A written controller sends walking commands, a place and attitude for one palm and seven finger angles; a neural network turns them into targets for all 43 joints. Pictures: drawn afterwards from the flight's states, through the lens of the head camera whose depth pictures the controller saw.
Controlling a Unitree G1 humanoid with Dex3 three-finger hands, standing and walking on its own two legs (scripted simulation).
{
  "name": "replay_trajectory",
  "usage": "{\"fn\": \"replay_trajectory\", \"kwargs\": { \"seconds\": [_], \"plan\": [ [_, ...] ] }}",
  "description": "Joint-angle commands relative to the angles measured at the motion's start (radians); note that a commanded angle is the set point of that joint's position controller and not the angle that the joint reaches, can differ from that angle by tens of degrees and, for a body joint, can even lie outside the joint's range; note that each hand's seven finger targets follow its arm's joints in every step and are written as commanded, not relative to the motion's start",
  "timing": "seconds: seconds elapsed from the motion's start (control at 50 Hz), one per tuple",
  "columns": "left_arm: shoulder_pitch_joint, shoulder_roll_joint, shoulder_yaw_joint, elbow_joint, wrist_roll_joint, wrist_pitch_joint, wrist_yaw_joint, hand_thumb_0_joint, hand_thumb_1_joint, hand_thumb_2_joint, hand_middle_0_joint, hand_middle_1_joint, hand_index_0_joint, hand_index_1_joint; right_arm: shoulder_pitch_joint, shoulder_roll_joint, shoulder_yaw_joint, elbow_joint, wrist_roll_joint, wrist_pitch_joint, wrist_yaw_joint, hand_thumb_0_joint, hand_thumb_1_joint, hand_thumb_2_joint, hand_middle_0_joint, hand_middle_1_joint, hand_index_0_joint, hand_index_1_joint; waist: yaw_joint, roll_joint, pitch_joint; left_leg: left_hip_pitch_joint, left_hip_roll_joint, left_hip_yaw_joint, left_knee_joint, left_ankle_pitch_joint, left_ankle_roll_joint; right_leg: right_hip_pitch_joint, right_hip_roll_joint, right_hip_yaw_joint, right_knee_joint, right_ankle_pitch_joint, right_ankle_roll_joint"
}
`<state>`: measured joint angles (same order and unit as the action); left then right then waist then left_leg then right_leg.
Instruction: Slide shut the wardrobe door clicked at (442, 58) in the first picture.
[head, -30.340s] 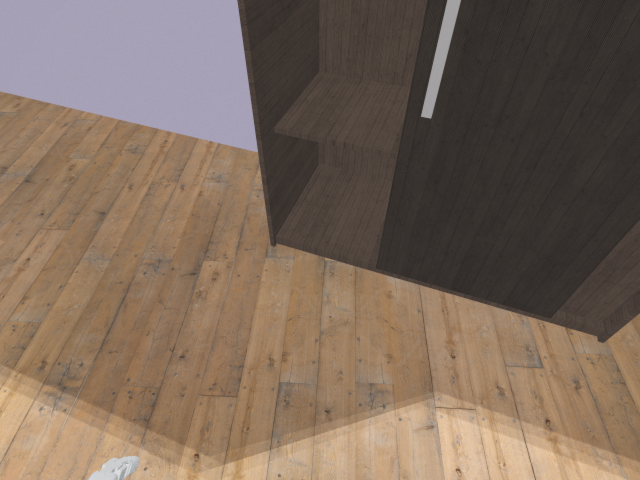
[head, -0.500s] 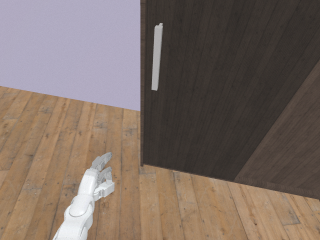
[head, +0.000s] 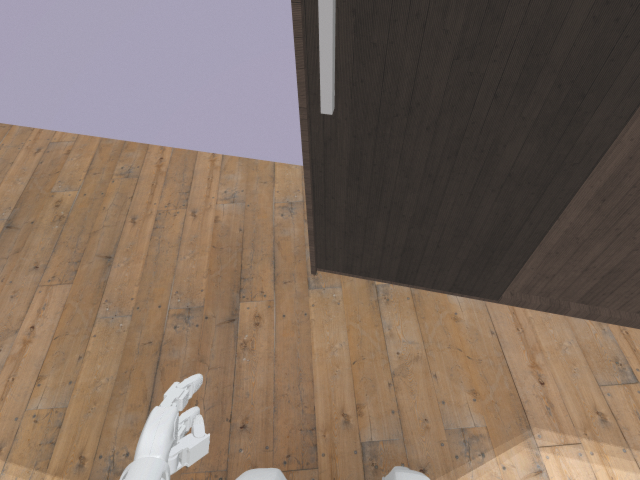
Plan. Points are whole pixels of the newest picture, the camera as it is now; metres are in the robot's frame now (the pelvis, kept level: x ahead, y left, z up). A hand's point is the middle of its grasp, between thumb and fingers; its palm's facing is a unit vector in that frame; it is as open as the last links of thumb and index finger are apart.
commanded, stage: step back with the hand held close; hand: right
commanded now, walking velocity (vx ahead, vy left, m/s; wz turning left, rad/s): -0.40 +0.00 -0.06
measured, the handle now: (329, 43) +0.81 +0.04 +0.12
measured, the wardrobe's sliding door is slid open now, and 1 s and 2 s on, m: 0.00 0.00 0.00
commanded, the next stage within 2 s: stop stepping back and stand still in 0.50 s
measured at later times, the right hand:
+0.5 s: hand out of the picture +0.08 -0.30 +0.21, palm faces +0.39 +0.85 -0.34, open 7.4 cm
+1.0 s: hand out of the picture +0.00 -0.29 +0.18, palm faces +0.36 +0.83 -0.43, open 7.4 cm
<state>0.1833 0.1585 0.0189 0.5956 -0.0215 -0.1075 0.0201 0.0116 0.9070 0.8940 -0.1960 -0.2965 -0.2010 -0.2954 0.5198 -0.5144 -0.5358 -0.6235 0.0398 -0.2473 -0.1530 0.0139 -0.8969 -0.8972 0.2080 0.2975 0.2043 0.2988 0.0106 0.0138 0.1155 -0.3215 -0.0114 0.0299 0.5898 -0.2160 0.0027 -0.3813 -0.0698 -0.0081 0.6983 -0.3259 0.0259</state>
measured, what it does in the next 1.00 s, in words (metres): walks backwards: right foot, then left foot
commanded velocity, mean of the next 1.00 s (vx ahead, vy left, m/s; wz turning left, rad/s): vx -0.15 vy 0.00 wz -0.02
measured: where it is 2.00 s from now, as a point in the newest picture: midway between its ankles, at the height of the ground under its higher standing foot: outside the picture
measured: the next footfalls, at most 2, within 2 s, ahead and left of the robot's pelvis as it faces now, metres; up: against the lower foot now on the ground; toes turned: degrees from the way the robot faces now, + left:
right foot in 0.22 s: +0.01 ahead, -0.14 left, +0.00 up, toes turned -3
left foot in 0.64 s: -0.20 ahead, +0.08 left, +0.00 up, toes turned +0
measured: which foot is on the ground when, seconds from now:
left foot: down 0.00-0.22, up 0.24-0.62, down 0.64-1.00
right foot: up 0.00-0.20, down 0.22-0.66, up 0.68-0.80, down 0.82-1.00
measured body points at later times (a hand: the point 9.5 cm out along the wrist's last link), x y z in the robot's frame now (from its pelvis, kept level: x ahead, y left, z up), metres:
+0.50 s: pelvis -0.11 -0.05 +0.03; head -0.09 -0.11 +0.47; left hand +0.07 +0.15 -0.04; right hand +0.05 -0.34 +0.23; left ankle -0.15 +0.10 -0.67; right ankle -0.03 -0.14 -0.72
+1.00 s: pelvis -0.20 -0.05 +0.01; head -0.21 -0.07 +0.46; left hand -0.07 +0.19 -0.07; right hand -0.02 -0.33 +0.20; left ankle -0.24 +0.08 -0.72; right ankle -0.13 -0.14 -0.72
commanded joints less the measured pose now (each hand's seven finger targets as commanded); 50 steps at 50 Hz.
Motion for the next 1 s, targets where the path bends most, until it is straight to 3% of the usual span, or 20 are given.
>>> {"fn": "replay_trajectory", "kwargs": {
  "seconds": [0.0, 0.08, 0.12, 0.16, 0.2, 0.24, 0.32, 0.42, 0.54, 0.58, 0.62, 0.64, 0.66, 0.7, 0.76, 0.8, 0.84, 0.86, 0.92, 0.98],
  "plan": [
    [-0.021, 0.129, 0.051, -0.123, 0.015, -0.013, 0.005, 0.000, 0.900, 0.900, -0.200, -0.300, -0.200, -0.300, 0.046, -0.038, 0.027, -0.086, 0.003, -0.009, 0.023, 0.000, -0.900, -0.900, 0.200, 0.300, 0.200, 0.300, -0.032, 0.267, -0.170, -0.050, 0.373, -0.347, -0.407, -0.168, 0.129, -0.092, 0.039, 0.035, 0.472, -0.199, -0.012],
    [-0.087, 0.100, 0.013, -0.167, 0.017, 0.008, 0.046, 0.000, 0.900, 0.900, -0.200, -0.300, -0.200, -0.300, 0.060, -0.083, -0.013, -0.188, -0.007, -0.027, -0.002, 0.000, -0.900, -0.900, 0.200, 0.300, 0.200, 0.300, -0.033, 0.229, -0.218, 0.020, 0.283, -0.191, -0.271, 0.100, 0.144, -0.034, 0.025, -0.007, 0.269, -0.159, -0.004],
    [-0.072, 0.106, 0.001, -0.164, 0.027, 0.008, 0.067, 0.000, 0.900, 0.900, -0.200, -0.300, -0.200, -0.300, 0.008, -0.090, -0.011, -0.255, -0.001, -0.029, -0.014, 0.000, -0.900, -0.900, 0.200, 0.300, 0.200, 0.300, -0.028, 0.179, -0.209, 0.011, 0.252, -0.183, -0.251, 0.053, 0.120, 0.034, 0.053, -0.018, 0.032, -0.154, -0.019],
    [-0.031, 0.124, -0.001, -0.143, 0.035, 0.002, 0.083, 0.000, 0.900, 0.900, -0.200, -0.300, -0.200, -0.300, -0.025, -0.098, 0.003, -0.317, 0.004, -0.037, -0.015, 0.000, -0.900, -0.900, 0.200, 0.300, 0.200, 0.300, -0.001, -0.002, -0.207, -0.032, 0.185, -0.123, -0.109, 0.010, 0.044, 0.179, 0.073, -0.025, -0.300, 0.025, -0.032],
    [-0.041, 0.163, 0.017, -0.172, 0.050, -0.039, 0.080, 0.000, 0.900, 0.900, -0.200, -0.300, -0.200, -0.300, -0.090, -0.091, 0.019, -0.408, -0.012, -0.075, -0.017, 0.000, -0.900, -0.900, 0.200, 0.300, 0.200, 0.300, -0.013, -0.444, -0.212, -0.196, -0.008, -0.013, 0.380, -0.359, -0.034, 0.168, -0.308, 0.395, -0.445, 0.427, -0.175],
    [-0.028, 0.136, 0.023, -0.110, 0.047, -0.095, 0.069, 0.000, 0.900, 0.900, -0.200, -0.300, -0.200, -0.300, -0.056, -0.090, -0.008, -0.301, 0.008, -0.100, -0.002, 0.000, -0.900, -0.900, 0.200, 0.300, 0.200, 0.300, -0.015, -0.275, -0.238, -0.132, -0.021, -0.092, 0.572, -0.317, -0.019, 0.082, -0.291, 0.302, -0.438, 0.359, -0.178],
    [-0.019, 0.161, 0.048, -0.102, 0.036, -0.095, 0.034, 0.000, 0.900, 0.900, -0.200, -0.300, -0.200, -0.300, -0.060, -0.025, 0.058, -0.322, -0.007, -0.066, 0.001, 0.000, -0.900, -0.900, 0.200, 0.300, 0.200, 0.300, -0.012, -0.290, -0.226, -0.114, -0.026, -0.024, 0.415, -0.233, -0.032, 0.180, -0.197, 0.160, -0.354, 0.525, -0.159],
    [-0.024, 0.155, 0.038, -0.103, 0.047, -0.083, 0.024, 0.000, 0.900, 0.900, -0.200, -0.300, -0.200, -0.300, -0.011, 0.001, 0.095, -0.206, 0.014, -0.045, 0.019, 0.000, -0.900, -0.900, 0.200, 0.300, 0.200, 0.300, -0.002, -0.237, -0.164, -0.017, -0.052, 0.008, 0.215, -0.251, -0.026, 0.091, -0.216, 0.235, -0.523, 0.049, -0.157],
    [-0.033, 0.149, 0.033, -0.122, 0.060, -0.065, 0.030, 0.000, 0.900, 0.900, -0.200, -0.300, -0.200, -0.300, 0.024, -0.060, 0.050, -0.224, 0.031, -0.047, 0.024, 0.000, -0.900, -0.900, 0.200, 0.300, 0.200, 0.300, -0.032, -0.238, -0.261, 0.222, -0.061, 0.043, -0.228, -0.133, 0.014, 0.117, -0.127, 0.160, -0.548, -0.025, -0.070],
    [-0.032, 0.140, 0.029, -0.127, 0.055, -0.048, 0.025, 0.000, 0.900, 0.900, -0.200, -0.300, -0.200, -0.300, 0.007, -0.094, 0.044, -0.268, 0.043, -0.066, 0.034, 0.000, -0.900, -0.900, 0.200, 0.300, 0.200, 0.300, -0.036, -0.139, -0.289, 0.221, 0.018, -0.021, -0.357, -0.071, 0.045, 0.171, -0.082, 0.103, -0.428, 0.039, -0.028],
    [-0.049, 0.120, 0.014, -0.142, 0.042, -0.040, 0.029, 0.000, 0.900, 0.900, -0.200, -0.300, -0.200, -0.300, 0.025, -0.158, -0.003, -0.275, 0.045, -0.065, 0.025, 0.000, -0.900, -0.900, 0.200, 0.300, 0.200, 0.300, -0.044, 0.146, -0.250, 0.001, 0.278, -0.250, -0.464, -0.090, 0.131, 0.194, 0.062, -0.022, -0.025, -0.016, 0.016],
    [-0.062, 0.141, 0.012, -0.138, 0.044, -0.050, 0.034, 0.000, 0.900, 0.900, -0.200, -0.300, -0.200, -0.300, 0.000, -0.175, -0.033, -0.274, 0.053, -0.058, 0.008, 0.000, -0.900, -0.900, 0.200, 0.300, 0.200, 0.300, -0.051, 0.126, -0.245, -0.052, 0.389, -0.317, -0.442, 0.029, 0.201, 0.128, 0.085, 0.004, 0.168, -0.072, 0.014],
    [-0.053, 0.124, 0.004, -0.129, 0.038, -0.056, 0.041, 0.000, 0.900, 0.900, -0.200, -0.300, -0.200, -0.300, -0.049, -0.158, -0.022, -0.278, 0.052, -0.054, 0.003, 0.000, -0.900, -0.900, 0.200, 0.300, 0.200, 0.300, -0.046, 0.126, -0.249, -0.007, 0.397, -0.247, -0.371, 0.097, 0.225, 0.068, 0.071, 0.036, 0.257, -0.103, 0.009],
    [-0.049, 0.119, 0.000, -0.138, 0.005, -0.056, 0.046, 0.000, 0.900, 0.900, -0.200, -0.300, -0.200, -0.300, 0.015, -0.067, 0.031, -0.203, 0.021, -0.029, 0.008, 0.000, -0.900, -0.900, 0.200, 0.300, 0.200, 0.300, -0.022, 0.160, -0.223, 0.193, 0.289, -0.164, -0.204, 0.385, 0.159, -0.058, 0.036, 0.043, 0.085, 0.000, -0.022],
    [-0.021, 0.137, 0.009, -0.107, 0.001, -0.056, 0.058, 0.000, 0.900, 0.900, -0.200, -0.300, -0.200, -0.300, 0.042, -0.026, 0.051, -0.126, 0.013, -0.019, -0.005, 0.000, -0.900, -0.900, 0.200, 0.300, 0.200, 0.300, 0.000, -0.033, -0.230, 0.114, 0.175, -0.061, -0.078, 0.242, 0.048, 0.202, 0.058, 0.001, -0.235, 0.258, -0.051],
    [-0.029, 0.173, 0.024, -0.123, -0.003, -0.075, 0.062, 0.000, 0.900, 0.900, -0.200, -0.300, -0.200, -0.300, -0.005, -0.029, 0.070, -0.146, 0.008, -0.033, -0.009, 0.000, -0.900, -0.900, 0.200, 0.300, 0.200, 0.300, -0.015, -0.191, -0.210, 0.028, 0.045, -0.027, 0.016, -0.042, -0.014, 0.238, -0.105, 0.224, -0.348, 0.329, -0.118],
    [-0.031, 0.171, 0.018, -0.124, -0.003, -0.083, 0.059, 0.000, 0.900, 0.900, -0.200, -0.300, -0.200, -0.300, 0.021, -0.033, 0.051, -0.058, 0.006, -0.042, -0.005, 0.000, -0.900, -0.900, 0.200, 0.300, 0.200, 0.300, -0.022, -0.112, -0.135, 0.020, -0.002, -0.027, -0.034, -0.138, -0.012, 0.174, -0.135, 0.311, -0.392, 0.307, -0.139],
    [-0.048, 0.157, 0.010, -0.109, 0.013, -0.081, 0.060, 0.000, 0.900, 0.900, -0.200, -0.300, -0.200, -0.300, -0.025, -0.066, 0.049, -0.130, 0.009, -0.050, 0.002, 0.000, -0.900, -0.900, 0.200, 0.300, 0.200, 0.300, -0.005, -0.197, -0.153, 0.068, 0.009, -0.016, -0.010, -0.193, -0.014, 0.119, -0.149, 0.364, -0.468, 0.142, -0.117],
    [-0.050, 0.159, 0.017, -0.114, 0.022, -0.076, 0.053, 0.000, 0.900, 0.900, -0.200, -0.300, -0.200, -0.300, 0.000, -0.049, 0.043, -0.132, -0.011, -0.066, 0.011, 0.000, -0.900, -0.900, 0.200, 0.300, 0.200, 0.300, -0.019, -0.185, -0.114, 0.259, -0.001, 0.002, -0.099, -0.203, 0.008, -0.112, -0.101, 0.263, -0.528, -0.335, -0.119],
    [-0.048, 0.151, 0.034, -0.126, 0.020, -0.061, 0.034, 0.000, 0.900, 0.900, -0.200, -0.300, -0.200, -0.300, 0.076, -0.035, 0.055, -0.147, -0.010, -0.064, 0.022, 0.000, -0.900, -0.900, 0.200, 0.300, 0.200, 0.300, -0.020, -0.012, -0.165, 0.217, 0.081, -0.134, -0.277, -0.369, 0.074, -0.082, 0.031, 0.089, -0.224, -0.254, -0.065]
  ]
}}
